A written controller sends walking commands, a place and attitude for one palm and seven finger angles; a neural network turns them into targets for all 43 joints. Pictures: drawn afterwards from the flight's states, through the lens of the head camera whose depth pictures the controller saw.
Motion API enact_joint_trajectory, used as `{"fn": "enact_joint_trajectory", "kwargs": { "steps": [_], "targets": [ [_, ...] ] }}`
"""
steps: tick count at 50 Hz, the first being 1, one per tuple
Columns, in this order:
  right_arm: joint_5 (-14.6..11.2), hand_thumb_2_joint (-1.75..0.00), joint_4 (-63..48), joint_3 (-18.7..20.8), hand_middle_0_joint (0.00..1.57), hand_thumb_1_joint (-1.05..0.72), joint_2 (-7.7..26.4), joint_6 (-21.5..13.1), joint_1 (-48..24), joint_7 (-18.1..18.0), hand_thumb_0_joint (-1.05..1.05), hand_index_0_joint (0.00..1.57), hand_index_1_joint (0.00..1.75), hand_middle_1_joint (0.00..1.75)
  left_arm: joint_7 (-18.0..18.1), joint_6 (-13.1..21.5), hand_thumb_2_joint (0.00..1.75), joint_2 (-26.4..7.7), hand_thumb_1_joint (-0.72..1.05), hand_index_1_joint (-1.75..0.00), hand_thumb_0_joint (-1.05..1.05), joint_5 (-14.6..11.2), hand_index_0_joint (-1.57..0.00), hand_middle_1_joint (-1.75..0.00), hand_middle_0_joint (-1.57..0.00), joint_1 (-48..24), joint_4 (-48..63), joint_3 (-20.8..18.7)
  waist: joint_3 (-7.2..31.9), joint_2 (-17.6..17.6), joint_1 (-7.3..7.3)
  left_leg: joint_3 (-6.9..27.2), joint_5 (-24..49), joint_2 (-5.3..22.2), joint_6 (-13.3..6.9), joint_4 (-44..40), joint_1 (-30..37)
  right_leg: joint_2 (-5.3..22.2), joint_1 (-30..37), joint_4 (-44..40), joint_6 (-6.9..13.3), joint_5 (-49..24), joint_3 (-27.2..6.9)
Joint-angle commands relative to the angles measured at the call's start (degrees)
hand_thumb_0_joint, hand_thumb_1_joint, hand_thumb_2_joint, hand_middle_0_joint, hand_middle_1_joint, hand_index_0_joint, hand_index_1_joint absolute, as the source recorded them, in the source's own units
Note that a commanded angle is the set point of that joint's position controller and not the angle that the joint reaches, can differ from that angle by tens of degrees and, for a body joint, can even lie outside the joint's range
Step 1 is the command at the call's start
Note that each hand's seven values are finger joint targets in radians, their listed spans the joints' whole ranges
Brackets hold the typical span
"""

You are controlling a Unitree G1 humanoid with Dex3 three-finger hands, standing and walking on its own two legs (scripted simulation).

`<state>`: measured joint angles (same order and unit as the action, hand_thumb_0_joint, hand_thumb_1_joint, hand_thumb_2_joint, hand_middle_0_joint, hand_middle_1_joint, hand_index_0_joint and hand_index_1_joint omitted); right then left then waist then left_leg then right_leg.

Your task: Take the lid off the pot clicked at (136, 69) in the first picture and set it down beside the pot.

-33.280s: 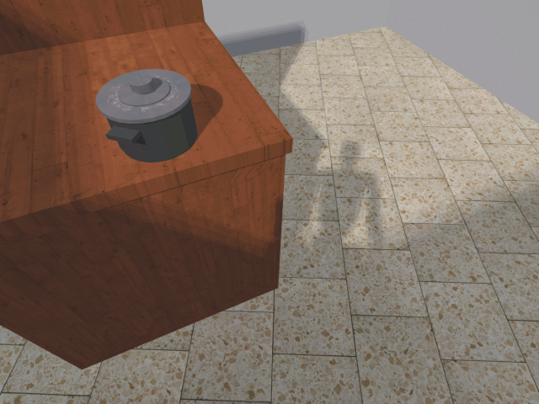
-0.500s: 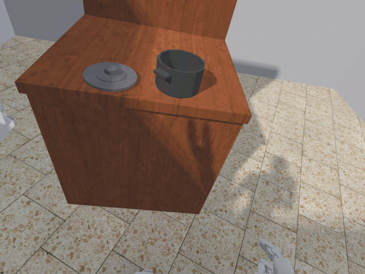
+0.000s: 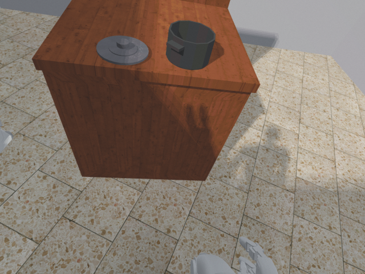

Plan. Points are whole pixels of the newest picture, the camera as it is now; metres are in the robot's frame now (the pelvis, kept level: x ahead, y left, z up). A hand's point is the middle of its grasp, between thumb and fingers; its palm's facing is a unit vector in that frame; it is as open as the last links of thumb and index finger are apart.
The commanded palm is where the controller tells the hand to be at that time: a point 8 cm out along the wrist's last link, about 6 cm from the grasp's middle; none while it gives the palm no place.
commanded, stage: stop stepping back and stand still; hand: left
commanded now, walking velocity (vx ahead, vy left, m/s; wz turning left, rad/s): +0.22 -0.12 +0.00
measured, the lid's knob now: (122, 43) +0.79 +0.22 +0.06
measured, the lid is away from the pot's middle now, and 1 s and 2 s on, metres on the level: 0.23 0.23 0.23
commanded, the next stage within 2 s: let the arm hang, fingers relaxed in 0.94 s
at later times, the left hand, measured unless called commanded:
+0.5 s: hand out of the picture +0.12 +0.11 -0.17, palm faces +0.08 -0.98 -0.19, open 7.1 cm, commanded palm none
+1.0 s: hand out of the picture +0.08 +0.09 -0.17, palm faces +0.12 -0.97 -0.23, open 7.3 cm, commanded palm none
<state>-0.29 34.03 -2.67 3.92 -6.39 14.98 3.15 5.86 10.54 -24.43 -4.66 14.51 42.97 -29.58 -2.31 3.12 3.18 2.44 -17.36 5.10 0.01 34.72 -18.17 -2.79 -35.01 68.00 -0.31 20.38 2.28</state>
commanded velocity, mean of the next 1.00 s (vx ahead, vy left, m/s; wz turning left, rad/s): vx -0.02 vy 0.00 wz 0.00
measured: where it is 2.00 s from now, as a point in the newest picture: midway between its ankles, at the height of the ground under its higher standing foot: outside the picture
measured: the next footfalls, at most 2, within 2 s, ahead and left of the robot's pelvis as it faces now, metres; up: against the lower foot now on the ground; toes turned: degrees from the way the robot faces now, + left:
right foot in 0.34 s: +0.08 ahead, -0.17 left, +0.00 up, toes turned +2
left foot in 0.56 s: +0.06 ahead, +0.04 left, +0.00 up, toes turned +8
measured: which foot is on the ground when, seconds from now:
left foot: down 0.00-0.32, up 0.34-0.54, down 0.56-1.00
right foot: up 0.00-0.32, down 0.34-1.00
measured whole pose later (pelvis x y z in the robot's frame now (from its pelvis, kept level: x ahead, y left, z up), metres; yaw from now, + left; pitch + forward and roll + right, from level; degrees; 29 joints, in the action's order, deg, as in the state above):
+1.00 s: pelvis +0.08 -0.09 +0.00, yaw +5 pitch +1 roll +0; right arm 0.4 59.6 2.1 8.3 1.0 16.1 -3.0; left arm 3.1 -1.0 -8.5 0.0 13.8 -62.3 -0.8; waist -2.2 -1.0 0.4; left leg -2.3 -18.4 1.5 0.7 27.1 -9.9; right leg -2.0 -10.8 27.2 3.0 17.8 3.4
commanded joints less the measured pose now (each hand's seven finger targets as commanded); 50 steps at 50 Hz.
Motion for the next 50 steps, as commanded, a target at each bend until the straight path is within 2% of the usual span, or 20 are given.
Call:
{"fn": "enact_joint_trajectory", "kwargs": {
  "steps": [1,3,5,7,12,14,15,16,17,19,21,26,28,29,30,32,35,40,43,50],
  "targets": [
    [-1.0,-0.9,1.7,11.6,0.2,-0.9,21.5,-5.8,-7.7,-1.9,0.0,0.2,0.3,0.3,-4.0,-4.0,0.9,6.9,0.9,-0.3,0.0,3.9,-0.2,-0.3,-0.2,1.5,-40.5,24.3,2.9,-21.2,5.86,13.1,16.7,8.2,-5.0,-12.0,6.8,4.2,-3.8,-6.5,-0.5,-0.5,-1.6],
    [1.7,-0.9,4.2,9.7,0.2,-0.9,19.0,-1.2,5.4,-4.3,0.0,0.2,0.3,0.3,-5.9,-11.5,0.9,10.2,0.9,-0.3,0.0,6.7,-0.2,-0.3,-0.2,0.1,-40.8,24.3,4.2,-16.0,6.61,15.1,10.1,11.6,-5.7,-12.6,12.0,4.1,-10.2,-5.7,-0.9,7.1,-0.4],
    [2.4,-0.9,2.6,9.2,0.2,-0.9,19.3,2.3,9.0,-4.3,0.0,0.2,0.3,0.3,-6.7,-11.5,0.9,9.6,0.9,-0.3,0.0,8.7,-0.2,-0.3,-0.2,-3.6,-43.2,25.7,7.2,-5.4,5.43,17.5,17.9,11.8,-8.7,-11.1,17.2,4.6,-13.7,-1.8,-1.0,7.7,-2.3],
    [3.0,-0.9,3.9,8.5,0.2,-0.9,19.3,3.4,11.0,-4.1,0.0,0.2,0.3,0.3,-6.8,-11.1,0.9,9.5,0.9,-0.3,0.0,8.1,-0.2,-0.3,-0.2,-8.4,-49.5,26.7,9.1,-1.3,5.67,19.3,26.1,12.7,-10.8,-10.2,21.9,5.0,-15.0,-1.0,-2.0,7.2,-3.2],
    [3.1,-0.9,5.9,7.2,0.2,-0.9,19.1,4.2,5.6,-4.5,0.0,0.2,0.3,0.3,-7.7,-11.5,0.9,7.3,0.9,-0.3,0.0,6.4,-0.2,-0.3,-0.2,-10.2,-67.3,27.1,7.4,-17.9,1.05,12.2,12.4,8.3,-7.6,-14.0,3.1,4.5,9.4,-21.3,-1.9,4.9,-2.2],
    [2.5,-0.9,7.4,6.9,0.2,-0.9,17.9,4.5,4.1,-4.6,0.0,0.2,0.3,0.3,-7.6,-11.2,0.9,5.0,0.9,-0.3,0.0,5.9,-0.2,-0.3,-0.2,-1.2,-76.4,26.5,9.3,-14.4,-3.51,5.9,6.8,2.1,-3.4,-6.9,-6.6,1.7,29.4,-36.6,-0.9,-4.5,-1.8],
    [1.7,-0.9,8.5,6.5,0.2,-0.9,15.0,4.7,5.8,-4.3,0.0,0.2,0.3,0.3,-7.0,-10.7,0.9,2.0,0.9,-0.3,0.0,5.9,-0.2,-0.3,-0.2,2.7,-80.2,25.9,10.8,-6.1,-4.9,1.5,-3.5,-2.3,-1.5,1.5,-14.8,8.1,38.2,-41.2,1.4,-2.0,-9.9],
    [0.8,-0.9,8.0,5.9,0.2,-0.9,10.6,4.9,6.9,-4.1,0.0,0.2,0.3,0.3,-6.1,-10.4,0.9,-2.9,0.9,-0.3,0.0,6.3,-0.2,-0.3,-0.2,3.8,-82.2,25.2,11.0,8.5,-4.86,-3.6,-15.2,-6.8,-0.1,13.2,-21.7,20.1,40.0,-48.5,6.0,4.3,-25.5],
    [0.8,-0.9,8.3,6.4,0.2,-0.9,13.7,5.6,4.4,-4.2,0.0,0.2,0.3,0.3,-5.7,-10.8,0.9,-3.6,0.9,-0.3,0.0,6.0,-0.2,-0.3,-0.2,3.1,-83.4,25.1,6.8,4.5,-6.05,-2.1,-18.5,-5.6,-0.8,24.6,-19.4,24.3,29.1,-55.0,10.4,13.7,-30.6],
    [1.4,-0.9,11.5,7.2,0.2,-0.9,13.1,6.4,9.5,-3.9,0.0,0.2,0.3,0.3,-5.4,-10.5,0.9,1.7,0.9,-0.3,0.0,6.0,-0.2,-0.3,-0.2,-4.1,-85.1,26.0,4.4,-1.8,0.03,-0.9,-12.0,-4.1,-0.6,30.5,-16.6,19.2,20.9,-55.2,10.6,14.4,-25.6],
    [1.7,-0.9,13.3,7.7,0.2,-0.9,12.6,7.0,11.6,-4.3,0.0,0.2,0.3,0.3,-4.1,-10.1,0.9,6.8,0.9,-0.3,0.0,6.4,-0.2,-0.3,-0.2,-6.9,-86.3,25.3,2.8,7.7,1.54,1.2,-9.1,-0.6,-1.0,29.1,-13.0,18.8,16.4,-54.1,11.2,5.5,-21.1],
    [1.4,-0.9,19.4,6.1,0.2,-0.9,7.8,6.9,16.6,-4.3,0.0,0.2,0.3,0.3,-4.2,-10.5,0.9,9.0,0.9,-0.3,0.0,5.5,-0.2,-0.3,-0.2,-4.3,-93.1,25.8,1.0,-3.6,1.63,-3.0,0.0,-2.4,-1.6,-5.7,5.9,13.2,14.1,-44.5,7.5,-6.1,-8.9],
    [2.0,-0.9,19.3,6.3,0.2,-0.9,11.6,5.9,15.2,-5.0,0.0,0.2,0.3,0.3,-5.1,-10.8,0.9,12.0,0.9,-0.3,0.0,4.2,-0.2,-0.3,-0.2,0.7,-94.6,26.8,2.4,-15.7,-1.69,13.3,11.1,8.4,-7.0,-13.5,7.4,5.2,11.5,-34.8,2.3,-3.6,-2.0],
    [2.1,-0.9,18.4,6.5,0.2,-0.9,13.1,6.0,13.0,-5.6,0.0,0.2,0.3,0.3,-5.2,-10.7,0.9,11.6,0.9,-0.3,0.0,4.2,-0.2,-0.3,-0.2,0.5,-95.3,27.1,2.1,-12.3,-2.24,14.7,12.3,11.0,-9.3,-14.7,5.6,3.9,14.9,-35.2,1.5,-3.0,-0.6],
    [2.1,-0.9,18.0,6.3,0.2,-0.9,13.3,6.1,11.8,-6.1,0.0,0.2,0.3,0.3,-5.2,-10.4,0.9,12.0,0.9,-0.3,0.0,4.4,-0.2,-0.3,-0.2,0.3,-95.6,27.5,2.8,-4.6,-2.86,10.5,15.5,8.8,-8.1,-12.6,2.1,3.6,21.6,-39.5,1.6,-7.1,-1.8],
    [1.3,-0.9,20.3,5.6,0.2,-0.9,9.3,5.3,10.8,-5.8,0.0,0.2,0.3,0.3,-4.6,-10.0,0.9,10.2,0.9,-0.3,0.0,4.7,-0.2,-0.3,-0.2,0.7,-98.4,27.4,4.1,-6.6,-2.41,1.6,22.6,2.4,-3.4,-8.3,2.4,7.1,26.5,-40.7,2.7,-22.9,-4.4],
    [0.8,-0.9,22.2,5.4,0.2,-0.9,7.8,5.5,11.6,-6.0,0.0,0.2,0.3,0.3,-3.9,-9.4,0.9,9.6,0.9,-0.3,0.0,4.5,-0.2,-0.3,-0.2,1.7,-100.3,27.6,6.2,-1.8,-1.46,-2.6,20.4,0.5,-1.6,-6.2,6.0,9.4,29.4,-42.2,3.5,-33.8,-5.9],
    [0.3,-0.9,24.6,5.5,0.2,-0.9,7.4,6.6,9.8,-6.4,0.0,0.2,0.3,0.3,-2.6,-9.8,0.9,10.2,0.9,-0.3,0.0,4.7,-0.2,-0.3,-0.2,2.1,-102.2,28.0,2.7,1.3,-1.47,-3.1,23.6,0.5,-1.3,-7.7,8.2,10.0,28.3,-42.4,2.2,-43.9,-5.4],
    [0.3,-0.9,25.0,5.4,0.2,-0.9,7.3,7.0,8.9,-6.5,0.0,0.2,0.3,0.3,-2.3,-10.3,0.9,9.6,0.9,-0.3,0.0,4.8,-0.2,-0.3,-0.2,2.1,-102.4,27.8,2.8,-3.9,-1.7,-2.9,27.9,1.2,-1.4,-7.9,9.6,10.1,27.1,-41.8,2.5,-40.9,-5.3],
    [0.4,-0.9,24.9,5.6,0.2,-0.9,8.0,7.0,7.2,-6.4,0.0,0.2,0.3,0.3,-2.4,-10.3,0.9,9.7,0.9,-0.3,0.0,4.8,-0.2,-0.3,-0.2,2.0,-103.1,27.9,6.0,-2.9,-1.93,-2.6,21.2,1.1,-1.5,-8.7,10.7,9.8,28.4,-44.0,2.5,-33.5,-5.6]
  ]
}}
